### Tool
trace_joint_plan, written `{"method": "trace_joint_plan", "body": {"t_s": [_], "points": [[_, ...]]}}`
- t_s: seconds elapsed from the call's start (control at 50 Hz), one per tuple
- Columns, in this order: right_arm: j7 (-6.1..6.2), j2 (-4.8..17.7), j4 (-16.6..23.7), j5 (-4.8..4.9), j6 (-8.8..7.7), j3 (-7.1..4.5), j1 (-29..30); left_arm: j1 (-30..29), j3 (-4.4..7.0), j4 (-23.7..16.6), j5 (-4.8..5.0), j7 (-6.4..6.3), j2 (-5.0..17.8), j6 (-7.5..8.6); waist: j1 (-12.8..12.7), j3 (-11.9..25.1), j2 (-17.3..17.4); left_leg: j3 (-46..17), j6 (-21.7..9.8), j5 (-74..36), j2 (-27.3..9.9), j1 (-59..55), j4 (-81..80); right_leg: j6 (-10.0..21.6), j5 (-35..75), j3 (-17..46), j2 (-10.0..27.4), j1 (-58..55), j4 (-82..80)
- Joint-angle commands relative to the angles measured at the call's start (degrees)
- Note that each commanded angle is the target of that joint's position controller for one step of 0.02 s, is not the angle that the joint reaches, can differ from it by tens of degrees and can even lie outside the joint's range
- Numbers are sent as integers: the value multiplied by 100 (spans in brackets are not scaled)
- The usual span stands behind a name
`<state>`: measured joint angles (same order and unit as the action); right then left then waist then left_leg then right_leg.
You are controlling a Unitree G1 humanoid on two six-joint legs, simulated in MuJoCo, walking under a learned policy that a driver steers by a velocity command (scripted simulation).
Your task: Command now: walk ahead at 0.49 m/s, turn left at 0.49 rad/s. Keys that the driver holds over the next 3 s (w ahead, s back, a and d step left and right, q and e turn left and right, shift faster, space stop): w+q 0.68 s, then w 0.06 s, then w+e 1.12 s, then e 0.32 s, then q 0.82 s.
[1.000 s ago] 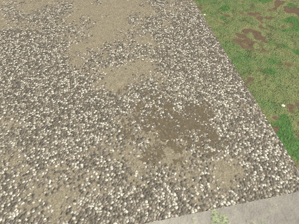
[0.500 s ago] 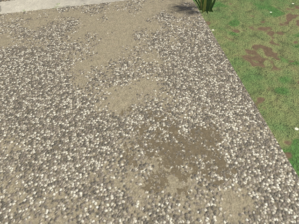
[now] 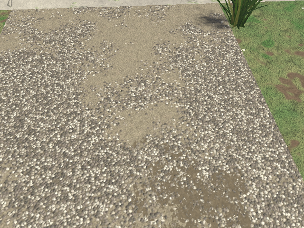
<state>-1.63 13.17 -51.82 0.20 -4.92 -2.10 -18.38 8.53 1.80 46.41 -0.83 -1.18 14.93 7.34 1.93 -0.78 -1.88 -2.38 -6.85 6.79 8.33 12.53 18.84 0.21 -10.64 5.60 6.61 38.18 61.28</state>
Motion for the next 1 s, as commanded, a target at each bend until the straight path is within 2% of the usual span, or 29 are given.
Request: {"method": "trace_joint_plan", "body": {"t_s": [0.02,0.08,0.16,0.2,0.22,0.24,0.26,0.28,0.3,0.32,0.34,0.36,0.38,0.42,0.5,0.58,0.68,0.72,0.74,0.76,0.78,0.8,0.82,0.84,0.86,0.88,0.92,0.96,1.0], "points": [[140,921,528,37,-119,-207,287,23,85,-366,-53,-93,313,-56,-201,-179,428,-1199,-884,-209,-1256,1150,-1008,-209,1042,-259,-156,-628,-1293],[193,1008,483,122,-52,-251,-107,-653,40,-578,46,-50,225,-21,106,-38,582,-1297,-681,-20,-1235,738,-737,-280,1583,-262,-458,-896,-2552],[238,951,466,161,44,-255,-359,-1059,104,-815,142,70,487,67,214,61,612,-2005,-610,490,-1520,-91,-173,-252,1193,-32,-581,-1036,-3306],[267,1001,548,116,93,-276,-248,-871,171,-828,161,117,647,150,21,125,780,-2310,-533,346,-1581,-298,236,-104,670,-52,-628,-1458,-3569],[270,905,605,103,118,-249,-169,-447,228,-717,149,108,727,183,-206,274,829,-2308,-423,201,-1417,-258,592,34,542,-137,-630,-2033,-3806],[251,665,704,69,103,-162,-68,273,313,-598,84,74,937,214,-546,786,713,-2042,-236,113,-1141,132,1505,317,459,150,-203,-3202,-3760],[231,299,850,56,60,-50,-149,1177,410,-517,13,13,1312,192,-808,1564,-161,-1238,88,989,-567,1279,3273,796,45,1402,907,-4906,-3857],[209,290,1055,201,-13,-7,-725,1516,494,-332,22,54,1547,93,-498,1927,-2083,-704,248,2710,-245,2996,4662,1542,-1040,3848,1946,-5940,-4321],[220,912,897,264,8,-132,-685,1198,360,-511,54,71,907,74,-557,1348,-1157,-914,327,2372,-716,3499,5389,1402,-1612,3680,1836,-5483,-4424],[215,1065,944,220,57,-189,-198,1006,287,-569,75,68,625,37,-632,753,-519,-787,381,1827,-894,3537,5571,1138,-1161,2652,1554,-4838,-4428],[218,929,990,156,86,-188,-8,714,258,-594,55,89,593,9,-502,449,-81,-681,448,1399,-1062,3314,5433,1001,-483,1969,1246,-4201,-4591],[205,857,1058,109,109,-214,127,546,231,-564,50,103,513,-9,-392,211,-127,-666,483,1135,-1211,3218,5198,963,26,1519,1054,-3796,-4731],[171,750,1091,126,150,-219,120,465,213,-530,29,117,470,-12,-295,91,-234,-567,501,998,-1333,2988,5075,892,336,1045,853,-3451,-4900],[132,546,1191,145,216,-190,143,521,251,-428,49,150,517,28,-252,72,-362,-379,568,769,-1392,2928,4983,973,957,475,727,-3253,-5087],[104,475,1488,121,241,-180,578,685,348,-252,50,128,745,19,-299,24,-199,-377,670,74,-1452,3268,4155,1069,1881,-217,795,-3447,-5186],[-34,386,1739,106,193,-135,1283,787,375,-156,76,75,907,-60,-526,-122,-186,-47,589,-881,-1408,3004,2839,912,1777,-863,732,-3574,-5185],[-202,430,2136,143,203,-140,1953,1067,434,15,198,57,1133,-202,-644,-382,-215,360,330,-361,-1284,2875,2039,747,2007,-1213,1011,-4162,-4932],[-215,526,2199,110,215,-197,1827,1097,458,56,239,52,1256,-264,-447,-202,-327,627,96,269,-970,2189,1846,687,3524,-1370,1045,-4215,-4409],[-198,669,2141,88,225,-279,1464,1086,475,72,251,40,1347,-294,-186,66,-416,763,-45,489,-736,1557,1741,645,4451,-1464,1015,-4209,-3828],[-155,862,1879,85,220,-416,565,1073,434,112,262,32,1294,-323,331,535,-289,827,-244,77,-485,221,1271,551,4837,-1607,855,-3865,-2827],[-44,1240,1609,73,244,-585,-414,1120,338,70,192,22,1120,-296,769,1048,27,163,-452,-234,-850,-1598,1267,356,3673,-1656,626,-2595,-1396],[30,1968,1555,32,212,-664,-603,1802,45,-160,15,134,270,-183,194,1791,1646,-2913,-1399,149,-2734,-3741,1027,11,-1679,-1454,-330,-49,962],[38,1539,1597,10,168,-538,-959,1513,121,-18,246,197,707,-2,603,2680,1132,-4290,-1634,473,-3253,-3754,149,94,-2411,-110,-566,326,1866],[-2,1291,1496,-44,102,-443,-671,832,241,-234,475,208,1030,26,624,1720,767,-3186,-1270,-16,-3016,-3065,79,156,-1942,-42,-325,739,1964],[-9,1149,1478,-5,66,-394,-230,584,202,-333,431,170,917,21,355,1096,559,-2296,-1018,-505,-2770,-2112,25,180,-1386,-121,-59,618,1508],[-28,905,1480,-13,31,-325,179,517,219,-275,285,131,875,-31,125,732,416,-1711,-842,-843,-2514,-1358,-106,141,-1033,-132,123,343,1162],[-55,665,1447,-55,-76,-276,508,964,259,-121,267,136,776,-239,-242,550,639,-1022,-692,-906,-2247,-539,-549,111,-530,-5,273,-348,866],[-43,689,1293,-71,-197,-302,531,1086,254,-58,280,120,586,-386,-359,354,547,-535,-672,-1196,-2187,-251,-845,45,-225,45,220,-368,682],[20,734,1140,-125,-235,-331,428,856,263,-125,266,98,513,-438,-315,120,485,-121,-580,-1412,-2139,-265,-989,-22,250,189,151,0,374]]}}
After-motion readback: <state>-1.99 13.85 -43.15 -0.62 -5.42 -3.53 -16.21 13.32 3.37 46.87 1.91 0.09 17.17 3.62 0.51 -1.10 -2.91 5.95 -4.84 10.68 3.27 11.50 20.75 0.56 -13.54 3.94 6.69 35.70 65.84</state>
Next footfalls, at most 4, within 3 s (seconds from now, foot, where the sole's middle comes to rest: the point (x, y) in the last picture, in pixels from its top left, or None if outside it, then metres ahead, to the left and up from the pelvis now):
0.24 right None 0.31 -0.14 -0.78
0.78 left None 0.49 0.21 -0.78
1.36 right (126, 157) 0.86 0.12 -0.78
1.84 left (87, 120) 1.10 0.35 -0.78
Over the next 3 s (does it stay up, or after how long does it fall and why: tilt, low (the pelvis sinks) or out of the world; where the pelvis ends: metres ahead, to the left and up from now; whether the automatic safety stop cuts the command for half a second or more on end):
stays up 1.11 0.26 0.01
